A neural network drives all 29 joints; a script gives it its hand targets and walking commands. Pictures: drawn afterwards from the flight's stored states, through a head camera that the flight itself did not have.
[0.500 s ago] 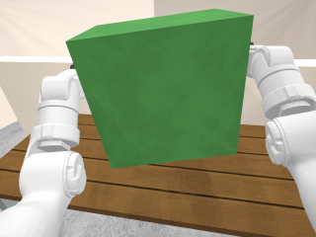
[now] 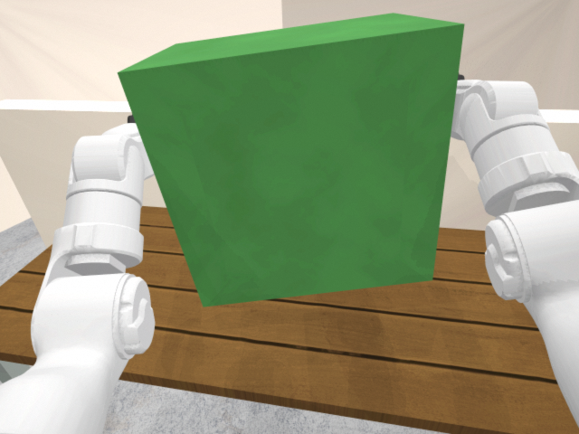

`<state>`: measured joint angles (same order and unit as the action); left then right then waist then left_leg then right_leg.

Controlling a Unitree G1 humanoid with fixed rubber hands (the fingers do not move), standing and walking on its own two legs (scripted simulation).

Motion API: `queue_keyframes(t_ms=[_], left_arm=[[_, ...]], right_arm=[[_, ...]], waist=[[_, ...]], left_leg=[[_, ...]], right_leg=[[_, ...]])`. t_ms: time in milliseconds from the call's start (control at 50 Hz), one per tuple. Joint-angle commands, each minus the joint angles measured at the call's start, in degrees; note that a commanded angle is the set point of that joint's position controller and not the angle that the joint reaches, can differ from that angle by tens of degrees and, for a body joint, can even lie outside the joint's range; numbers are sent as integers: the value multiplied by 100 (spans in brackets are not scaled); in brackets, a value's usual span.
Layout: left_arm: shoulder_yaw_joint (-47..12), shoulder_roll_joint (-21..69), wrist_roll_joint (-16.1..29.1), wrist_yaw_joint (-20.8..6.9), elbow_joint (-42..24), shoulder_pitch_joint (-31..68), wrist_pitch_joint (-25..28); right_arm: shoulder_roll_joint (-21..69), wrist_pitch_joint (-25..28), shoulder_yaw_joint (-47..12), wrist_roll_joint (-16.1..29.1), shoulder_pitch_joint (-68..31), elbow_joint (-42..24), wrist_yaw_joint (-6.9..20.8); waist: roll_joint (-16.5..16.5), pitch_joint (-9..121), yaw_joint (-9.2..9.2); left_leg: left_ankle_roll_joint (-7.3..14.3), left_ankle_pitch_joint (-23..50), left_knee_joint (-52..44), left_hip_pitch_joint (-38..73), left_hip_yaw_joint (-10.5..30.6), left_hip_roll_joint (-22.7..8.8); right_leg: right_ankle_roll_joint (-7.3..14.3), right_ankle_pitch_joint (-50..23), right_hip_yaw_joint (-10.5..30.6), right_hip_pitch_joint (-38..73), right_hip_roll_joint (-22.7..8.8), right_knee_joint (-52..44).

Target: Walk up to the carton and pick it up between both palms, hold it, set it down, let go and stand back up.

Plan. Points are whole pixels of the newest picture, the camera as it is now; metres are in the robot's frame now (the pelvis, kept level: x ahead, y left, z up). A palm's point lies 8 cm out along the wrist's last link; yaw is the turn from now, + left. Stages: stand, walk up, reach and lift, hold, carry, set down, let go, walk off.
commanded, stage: hold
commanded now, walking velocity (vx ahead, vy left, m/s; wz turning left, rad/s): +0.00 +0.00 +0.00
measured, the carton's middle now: (299, 157) +0.36 -0.03 +0.29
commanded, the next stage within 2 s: set down in 0.20 s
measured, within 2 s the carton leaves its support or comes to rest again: neither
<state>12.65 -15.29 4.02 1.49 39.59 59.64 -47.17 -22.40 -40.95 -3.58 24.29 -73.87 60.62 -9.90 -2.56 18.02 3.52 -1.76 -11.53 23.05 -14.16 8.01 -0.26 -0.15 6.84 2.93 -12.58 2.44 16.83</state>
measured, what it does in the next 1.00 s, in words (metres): stands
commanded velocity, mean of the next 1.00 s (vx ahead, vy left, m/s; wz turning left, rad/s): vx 0.00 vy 0.00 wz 0.00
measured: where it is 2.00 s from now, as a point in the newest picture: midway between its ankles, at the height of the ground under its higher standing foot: outside the picture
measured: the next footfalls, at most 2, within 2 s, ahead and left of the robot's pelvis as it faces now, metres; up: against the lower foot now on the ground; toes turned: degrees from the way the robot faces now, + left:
none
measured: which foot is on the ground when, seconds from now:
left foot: down 0.00-1.00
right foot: down 0.00-1.00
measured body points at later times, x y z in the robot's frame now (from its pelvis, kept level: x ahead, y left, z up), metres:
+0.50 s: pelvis -0.01 +0.00 +0.00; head -0.11 +0.00 +0.44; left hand +0.38 +0.15 +0.31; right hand +0.37 -0.23 +0.35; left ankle +0.01 +0.14 -0.75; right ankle +0.02 -0.12 -0.75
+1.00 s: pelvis +0.00 -0.02 +0.00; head -0.07 +0.00 +0.45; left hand +0.39 +0.17 +0.24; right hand +0.40 -0.21 +0.27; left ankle +0.01 +0.14 -0.75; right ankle +0.02 -0.12 -0.75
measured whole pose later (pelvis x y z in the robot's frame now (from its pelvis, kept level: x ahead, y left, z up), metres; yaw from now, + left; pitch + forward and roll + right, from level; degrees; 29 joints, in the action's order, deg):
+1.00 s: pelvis +0.00 -0.02 +0.00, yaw +3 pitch +0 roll -1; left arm 15.0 -10.1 -1.8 2.1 27.1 43.6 -33.8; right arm -16.9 -23.0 0.1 20.9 -59.0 53.5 -6.5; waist 0.1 11.2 5.9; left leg -3.0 -10.2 20.5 -10.7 10.2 -0.7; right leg 1.1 7.1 0.2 -8.9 2.6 15.9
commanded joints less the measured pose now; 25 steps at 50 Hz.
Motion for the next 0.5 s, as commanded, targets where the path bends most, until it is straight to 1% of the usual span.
queue_keyframes(t_ms=[0,20,40,60,80,100,120,140,160,180,200,220,240,260,280,300,320,340,360,380,400,420,440,460,480], left_arm=[[-1515,3656,1007,-789,-1754,5715,559],[-1587,3677,1130,-809,-1849,5896,591],[-1701,3720,1169,-836,-1773,5923,606],[-1729,3849,1112,-832,-1818,6002,568],[-1692,3755,1079,-844,-1930,6000,566],[-1410,3612,961,-862,-1514,5756,521],[-1487,3718,942,-866,-1644,5680,536],[-1452,3678,920,-883,-1466,5638,519],[-1477,3674,899,-915,-1443,5619,513],[-1563,3742,869,-888,-1649,5747,527],[-1811,4266,680,-931,-2485,5362,581],[-1815,4221,754,-902,-2853,5624,585],[-1426,3929,455,-928,-2465,5481,551],[-1232,3678,353,-959,-2250,5390,539],[-1233,3673,263,-1002,-2416,5319,514],[-1340,3728,277,-997,-2382,5344,555],[-1395,3701,251,-988,-2409,5516,651],[-1282,3529,254,-962,-2199,5441,752],[-1151,3437,93,-961,-1980,5349,846],[-1048,3391,-15,-957,-1827,5434,980],[-1174,3509,88,-919,-1848,5401,1075],[-1211,3568,117,-931,-1824,5481,1166],[-1061,3503,-17,-923,-1540,5199,1184],[-846,3423,-134,-923,-1232,5112,1228],[-995,3525,-99,-942,-1268,4960,1256]], right_arm=[[4654,185,-542,1295,-4573,-2595,893],[4743,194,-586,1306,-4704,-2710,895],[4548,177,-355,1191,-4437,-2358,877],[4446,187,-191,1169,-4401,-2253,888],[4462,160,-223,1170,-4303,-2266,890],[4514,151,-389,1165,-4535,-2374,890],[4466,168,-301,1141,-4431,-2312,866],[4471,186,-320,1141,-4560,-2383,868],[4449,173,-367,1157,-4554,-2428,863],[4506,186,-382,1213,-4546,-2402,883],[4371,298,-291,1191,-4474,-3149,945],[4478,300,-435,1242,-4344,-3190,956],[4298,278,-333,1175,-4194,-2763,921],[4410,271,-394,1158,-4330,-2662,936],[4240,305,-339,1115,-4103,-2620,974],[4229,470,-440,1184,-4376,-2804,963],[4241,614,-492,1139,-4678,-2980,1014],[4314,736,-570,1141,-4768,-3065,1028],[4358,852,-630,978,-4648,-2862,1069],[4428,1003,-489,837,-4644,-2675,1123],[4477,1070,-453,724,-4459,-2447,1141],[4523,1163,-397,563,-4307,-2395,1149],[4389,1185,-233,453,-3934,-1846,1165],[4385,1249,-211,349,-3901,-1633,1204],[4349,1350,-142,254,-3960,-1745,1216]], waist=[[169,2106,-67],[231,2142,-43],[113,1806,215],[-82,1588,271],[-63,1686,230],[201,1581,52],[74,1641,166],[121,1466,105],[61,1516,17],[-46,1714,9],[-8,1938,697],[-84,2074,587],[-55,1647,550],[167,1496,362],[-66,1465,377],[-129,1637,248],[-140,1776,197],[41,1833,7],[150,1826,-85],[112,1628,-150],[178,1524,-86],[268,1380,-60],[112,1171,-19],[319,947,-72],[249,941,-16]], left_leg=[[-107,1292,-276,186,-256,228],[-56,1173,-280,82,-218,236],[-110,974,-339,92,-203,211],[-209,1060,-346,150,-190,168],[-204,1030,-369,202,-209,152],[-110,882,-364,69,-213,177],[-161,1050,-414,151,-274,185],[-136,923,-388,13,-254,203],[-118,1002,-322,0,-240,208],[-142,969,-369,86,-232,197],[-154,1894,-344,295,-96,226],[-173,2240,-250,409,-89,266],[-147,1852,-375,470,-152,329],[-24,1632,-431,341,-223,383],[-71,1582,-452,375,-223,349],[-72,1466,-438,319,-244,312],[-54,1443,-396,289,-192,313],[17,1280,-380,435,-299,315],[64,1232,-426,467,-272,318],[97,851,-526,309,-293,327],[52,843,-597,366,-302,268],[53,630,-651,330,-321,250],[29,564,-685,354,-365,245],[89,338,-767,249,-381,242],[86,414,-745,212,-393,246]], right_leg=[[9,-1706,-8,1650,115,101],[-30,-1599,-19,1629,99,99],[-15,-1451,-16,1430,97,39],[31,-1351,-28,1306,130,24],[34,-1295,-32,1390,128,27],[19,-1175,-1,1381,109,-20],[34,-1333,-21,1443,103,-28],[31,-1253,15,1422,65,-51],[43,-1301,72,1479,63,-29],[64,-1238,21,1445,94,2],[-21,-2060,-40,1805,358,146],[-9,-2389,-18,2072,344,218],[-70,-1908,-76,1843,333,78],[-158,-1696,-74,1748,277,32],[-121,-1636,-44,1816,260,-11],[-124,-1506,-61,1842,221,18],[-130,-1341,-121,1692,245,62],[-185,-1120,-158,1538,196,-28],[-188,-1013,-187,1618,189,-53],[-181,-668,-177,1472,130,-95],[-166,-593,-229,1484,145,-147],[-152,-491,-241,1474,147,-164],[-133,-338,-249,1315,138,-189],[-167,-134,-306,1314,134,-257],[-144,-200,-340,1306,159,-215]])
